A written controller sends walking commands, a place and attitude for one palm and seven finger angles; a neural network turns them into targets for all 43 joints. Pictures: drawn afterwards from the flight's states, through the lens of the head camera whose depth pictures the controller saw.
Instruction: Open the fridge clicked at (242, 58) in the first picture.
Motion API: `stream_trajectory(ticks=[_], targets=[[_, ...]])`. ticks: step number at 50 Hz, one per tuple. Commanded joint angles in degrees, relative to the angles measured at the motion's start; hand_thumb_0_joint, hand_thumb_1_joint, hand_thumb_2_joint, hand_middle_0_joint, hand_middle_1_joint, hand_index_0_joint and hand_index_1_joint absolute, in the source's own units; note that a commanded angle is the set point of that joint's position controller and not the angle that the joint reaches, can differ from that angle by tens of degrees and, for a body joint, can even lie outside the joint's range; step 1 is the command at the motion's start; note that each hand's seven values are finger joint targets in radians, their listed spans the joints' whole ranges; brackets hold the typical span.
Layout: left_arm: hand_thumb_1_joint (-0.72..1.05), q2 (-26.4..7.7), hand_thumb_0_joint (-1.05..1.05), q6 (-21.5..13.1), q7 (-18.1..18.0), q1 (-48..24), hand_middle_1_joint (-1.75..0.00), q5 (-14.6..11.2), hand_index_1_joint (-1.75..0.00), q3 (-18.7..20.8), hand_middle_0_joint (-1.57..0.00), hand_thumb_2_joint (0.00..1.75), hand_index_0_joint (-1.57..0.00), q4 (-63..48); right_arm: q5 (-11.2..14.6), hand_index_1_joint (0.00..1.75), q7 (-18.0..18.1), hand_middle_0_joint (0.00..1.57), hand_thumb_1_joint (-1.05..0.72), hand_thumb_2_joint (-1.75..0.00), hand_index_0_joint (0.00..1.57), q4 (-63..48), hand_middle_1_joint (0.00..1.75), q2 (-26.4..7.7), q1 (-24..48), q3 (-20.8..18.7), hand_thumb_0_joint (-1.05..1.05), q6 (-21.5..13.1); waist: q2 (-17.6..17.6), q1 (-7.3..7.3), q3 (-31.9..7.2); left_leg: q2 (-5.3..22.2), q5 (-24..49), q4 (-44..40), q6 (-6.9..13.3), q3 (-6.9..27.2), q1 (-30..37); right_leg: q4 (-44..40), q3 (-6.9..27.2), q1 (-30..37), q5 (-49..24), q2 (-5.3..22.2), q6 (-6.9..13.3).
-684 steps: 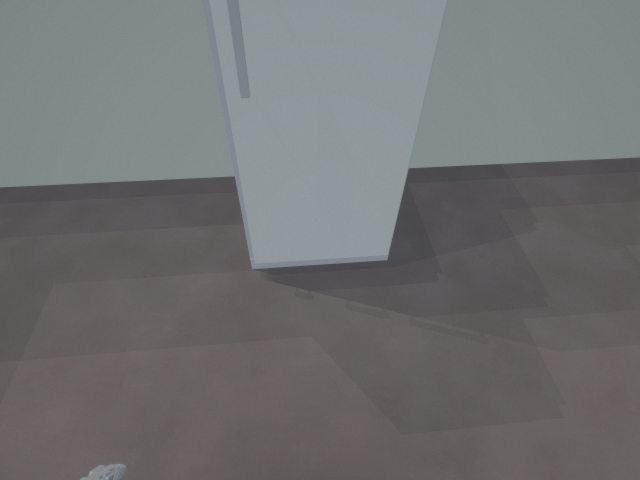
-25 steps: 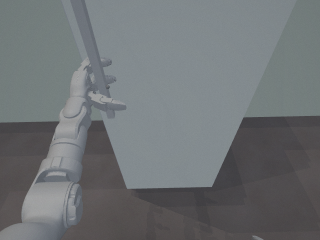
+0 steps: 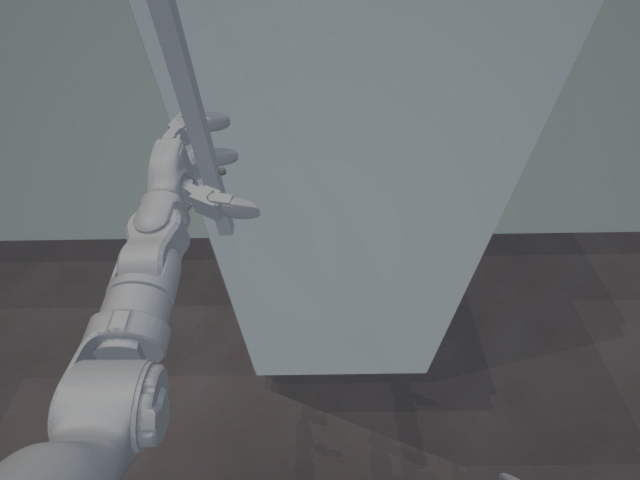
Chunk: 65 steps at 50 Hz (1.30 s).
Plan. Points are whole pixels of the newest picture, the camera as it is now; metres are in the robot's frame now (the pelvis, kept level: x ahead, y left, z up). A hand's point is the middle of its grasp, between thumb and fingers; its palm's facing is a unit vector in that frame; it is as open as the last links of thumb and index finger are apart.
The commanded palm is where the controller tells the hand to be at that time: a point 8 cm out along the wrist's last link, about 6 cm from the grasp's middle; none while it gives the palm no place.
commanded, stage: grip the handle and tug to test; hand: left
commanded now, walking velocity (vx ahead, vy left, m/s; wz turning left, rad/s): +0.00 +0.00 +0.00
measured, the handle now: (200, 116) +0.50 +0.16 +0.22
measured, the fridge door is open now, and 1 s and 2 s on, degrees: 0 0 1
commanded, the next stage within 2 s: pull the door a little, standing still in 1.46 s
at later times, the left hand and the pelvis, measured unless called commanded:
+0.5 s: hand (221, 170) +0.45 +0.13 +0.17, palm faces +0.03 -1.00 +0.00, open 9.4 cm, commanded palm +0.42 +0.18 +0.17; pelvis +0.00 +0.00 +0.00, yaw +0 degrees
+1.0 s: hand (220, 170) +0.45 +0.13 +0.17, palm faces +0.03 -1.00 +0.01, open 5.4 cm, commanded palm +0.42 +0.18 +0.17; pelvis +0.01 +0.00 +0.00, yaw +0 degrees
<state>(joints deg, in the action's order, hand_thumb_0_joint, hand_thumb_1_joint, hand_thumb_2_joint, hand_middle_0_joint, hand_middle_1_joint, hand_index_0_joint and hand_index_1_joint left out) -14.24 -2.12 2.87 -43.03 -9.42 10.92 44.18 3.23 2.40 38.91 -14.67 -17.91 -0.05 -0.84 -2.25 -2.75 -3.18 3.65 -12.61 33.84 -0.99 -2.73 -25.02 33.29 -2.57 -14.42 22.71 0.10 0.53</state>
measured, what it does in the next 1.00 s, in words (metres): stands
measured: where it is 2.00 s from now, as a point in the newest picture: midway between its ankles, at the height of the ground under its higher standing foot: outside the picture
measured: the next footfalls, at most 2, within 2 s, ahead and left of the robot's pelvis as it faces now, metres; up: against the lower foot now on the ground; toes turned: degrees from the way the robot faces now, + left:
none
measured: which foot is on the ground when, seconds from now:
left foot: down 0.00-1.00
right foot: down 0.00-1.00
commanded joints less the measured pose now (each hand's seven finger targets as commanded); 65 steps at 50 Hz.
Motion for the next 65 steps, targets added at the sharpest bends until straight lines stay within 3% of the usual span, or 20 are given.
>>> stream_trajectory(ticks=[1,5,6,7,11,14,17,18,25,27,29,32,38,40,41,48,53,58,61,65], targets=[[-0.50,-9.6,0.00,-3.8,0.3,-28.6,-1.20,-0.4,-1.20,1.4,-0.30,0.30,-0.30,-14.0,-0.2,0.30,0.7,0.20,-0.90,-0.90,0.20,-6.7,0.30,-7.7,0.5,-2.7,0.00,-2.2,3.7,-0.63,-17.4,-3.1,13.3,-0.6,3.5,2.1,19.8,-5.3,0.0,-5.6,-24.9,-2.4,-0.1],[-0.36,-9.0,0.00,-3.4,0.5,-29.9,-1.22,-0.1,-1.22,0.6,-0.32,0.36,-0.32,-14.3,0.0,0.30,0.8,0.20,-0.90,-0.90,0.20,-6.3,0.30,-7.5,0.9,-2.6,0.00,-2.3,1.9,-0.89,-17.2,-3.0,12.9,-0.7,3.2,2.0,20.5,-5.4,0.2,-6.9,-24.5,-2.4,-0.1],[-0.31,-9.2,0.00,-3.7,0.3,-28.2,-1.23,-0.3,-1.23,1.2,-0.32,0.38,-0.32,-14.7,-0.2,0.30,0.9,0.20,-0.90,-0.90,0.20,-6.7,0.30,-7.6,0.6,-2.7,0.00,-2.3,3.4,-0.60,-18.3,-3.1,13.7,-0.6,3.5,1.9,20.4,-5.3,0.1,-5.5,-25.1,-2.3,-0.1],[-0.27,-8.9,0.00,-3.6,0.5,-27.1,-1.23,-0.2,-1.23,1.0,-0.32,0.40,-0.32,-15.3,0.0,0.30,0.7,0.20,-0.90,-0.90,0.20,-6.9,0.30,-7.5,1.3,-2.7,0.00,-2.4,1.4,0.10,-19.1,-3.0,14.5,-0.7,3.3,1.8,21.1,-5.0,0.2,-5.7,-26.0,-2.4,0.0],[-0.08,-7.0,0.00,-3.5,0.4,-27.2,-1.26,-0.5,-1.26,-0.6,-0.35,0.48,-0.35,-15.5,-0.1,0.30,0.7,0.20,-0.90,-0.90,0.20,-6.8,0.30,-7.5,0.9,-2.8,0.00,-2.5,3.5,-0.78,-17.7,-3.1,14.4,-0.6,3.4,1.9,21.0,-5.4,-0.1,-5.6,-25.6,-2.5,-0.1],[0.06,-6.3,0.00,-3.2,0.4,-28.6,-1.28,-0.2,-1.28,-1.4,-0.36,0.54,-0.36,-16.5,0.1,0.30,0.5,0.20,-0.90,-0.90,0.20,-6.8,0.30,-7.4,1.4,-2.7,0.00,-2.6,1.0,-0.81,-18.1,-3.0,14.3,-0.7,3.1,2.0,22.0,-5.3,0.0,-6.9,-25.2,-2.5,0.0],[0.20,-6.4,0.00,-2.9,0.1,-29.4,-1.30,-0.2,-1.30,-1.6,-0.38,0.60,-0.38,-14.7,0.1,0.30,0.7,0.20,-0.90,-0.90,0.20,-6.5,0.30,-7.5,1.3,-2.6,0.00,-2.5,2.9,-1.24,-16.5,-2.9,12.5,-1.0,3.3,2.2,20.9,-5.8,0.0,-7.6,-23.7,-2.5,-0.2],[0.25,-8.3,0.00,-2.9,-0.1,-30.7,-1.31,-0.1,-1.31,-0.2,-0.38,0.62,-0.38,-14.2,0.0,0.30,0.8,0.20,-0.90,-0.90,0.20,-6.1,0.30,-7.7,1.0,-2.7,0.00,-2.4,2.7,-1.47,-16.7,-2.9,12.3,-0.9,3.3,2.3,20.9,-5.8,0.2,-7.7,-23.6,-2.4,-0.2],[0.57,-5.2,0.00,-3.3,0.4,-29.8,-1.35,-0.1,-1.35,-2.5,-0.42,0.76,-0.42,-16.0,-0.1,0.30,0.5,0.20,-0.90,-0.90,0.20,-6.3,0.30,-7.2,1.2,-2.7,0.00,-2.6,0.9,-1.09,-19.1,-3.0,15.5,-0.3,3.1,2.4,23.2,-5.0,-0.2,-7.4,-26.0,-2.4,0.1],[0.67,-7.6,0.00,-3.5,0.2,-27.1,-1.37,-0.3,-1.37,-0.1,-0.43,0.80,-0.43,-16.3,-0.1,0.30,0.4,0.20,-0.90,-0.90,0.20,-6.7,0.30,-7.6,1.2,-2.9,0.00,-2.7,2.6,-0.10,-20.1,-3.0,16.6,-0.4,3.2,2.4,22.5,-4.7,-0.2,-5.6,-27.4,-2.5,0.1],[0.76,-6.3,0.00,-3.4,0.7,-27.0,-1.38,-0.5,-1.38,-1.1,-0.44,0.84,-0.44,-17.4,0.0,0.30,0.4,0.20,-0.90,-0.90,0.20,-7.0,0.30,-7.3,1.6,-2.8,0.00,-2.7,2.1,-0.34,-19.8,-3.2,16.9,-0.2,3.3,2.0,22.5,-4.7,-0.1,-5.4,-28.7,-2.5,0.0],[0.90,-8.9,0.00,-2.9,1.0,-25.2,-1.40,-0.8,-1.40,0.9,-0.45,0.90,-0.45,-16.6,0.1,0.30,0.6,0.20,-0.90,-0.90,0.20,-7.0,0.30,-7.7,1.9,-2.6,0.00,-2.3,3.8,-0.13,-18.1,-3.3,16.1,-0.6,3.5,1.5,20.5,-5.2,0.2,-4.1,-29.5,-2.3,-0.3],[0.90,-8.6,0.00,-2.0,1.2,-26.1,-1.40,-0.7,-1.40,0.5,-0.45,0.90,-0.45,-17.5,0.2,0.30,0.8,0.20,-0.90,-0.90,0.20,-7.2,0.30,-7.4,2.2,-2.6,0.00,-1.9,1.0,-0.28,-17.5,-3.4,15.6,-0.6,3.4,1.5,21.1,-5.5,0.3,-5.0,-28.5,-2.3,-0.2],[0.90,-7.3,0.00,-1.7,1.1,-26.4,-1.40,-0.7,-1.40,-0.2,-0.45,0.90,-0.45,-16.8,0.1,0.30,0.8,0.20,-0.90,-0.90,0.20,-7.0,0.30,-7.3,1.9,-2.6,0.00,-1.9,2.9,-0.54,-17.5,-3.3,15.6,-0.6,3.4,1.8,21.2,-5.5,0.0,-5.4,-28.2,-2.4,-0.2],[0.90,-8.8,0.00,-1.7,0.8,-25.3,-1.40,-0.7,-1.40,0.8,-0.45,0.90,-0.45,-16.4,-0.1,0.30,1.0,0.20,-0.90,-0.90,0.20,-7.1,0.30,-7.7,1.5,-2.7,0.00,-1.7,4.5,-0.47,-17.6,-3.4,15.7,-0.5,3.6,1.6,20.3,-5.6,0.1,-3.9,-28.5,-2.2,-0.3],[0.90,-8.5,0.00,-1.5,1.3,-25.9,-1.40,-0.5,-1.40,0.4,-0.45,0.90,-0.45,-17.4,0.0,0.30,1.0,0.20,-0.90,-0.90,0.20,-7.3,0.30,-7.4,2.3,-2.6,0.00,-1.2,1.3,-0.24,-18.4,-3.6,16.9,-0.4,3.5,1.3,20.9,-5.2,0.4,-4.0,-30.6,-2.1,-0.3],[0.90,-8.8,0.00,-1.7,1.1,-26.6,-1.40,-0.6,-1.40,0.7,-0.45,0.90,-0.45,-17.1,0.0,0.30,1.1,0.20,-0.90,-0.90,0.20,-7.3,0.30,-7.4,2.2,-2.6,0.00,-1.1,2.3,-0.43,-18.1,-3.5,15.7,-0.6,3.5,1.6,20.9,-5.5,0.3,-4.6,-28.7,-2.2,-0.2],[0.90,-6.0,0.00,-1.6,1.2,-24.0,-1.40,-0.6,-1.40,-1.5,-0.45,0.90,-0.45,-19.3,0.1,0.30,0.7,0.20,-0.90,-0.90,0.20,-8.1,0.30,-7.2,2.6,-2.6,0.00,-1.2,1.5,-0.12,-18.2,-3.2,16.7,-0.9,3.3,1.8,21.9,-5.2,-0.1,-4.5,-28.6,-2.3,0.0],[0.90,-7.8,0.00,-1.3,1.1,-19.0,-1.40,-0.9,-1.40,0.5,-0.45,0.90,-0.45,-20.1,-0.1,0.30,0.6,0.20,-0.90,-0.90,0.20,-8.6,0.30,-7.6,2.5,-2.7,0.00,-1.4,4.0,1.08,-18.9,-3.4,17.4,-0.9,3.6,1.6,20.9,-5.3,-0.2,-1.8,-29.8,-2.3,0.0],[0.90,-6.9,0.00,-0.2,1.6,-14.7,-1.40,-1.3,-1.40,0.3,-0.45,0.90,-0.45,-24.5,0.2,0.30,0.3,0.20,-0.90,-0.90,0.20,-9.5,0.30,-7.1,3.9,-2.7,0.00,-1.4,2.5,1.80,-18.9,-3.3,19.7,-1.1,3.4,1.0,21.8,-4.9,-0.1,-1.0,-33.3,-2.3,-0.1]])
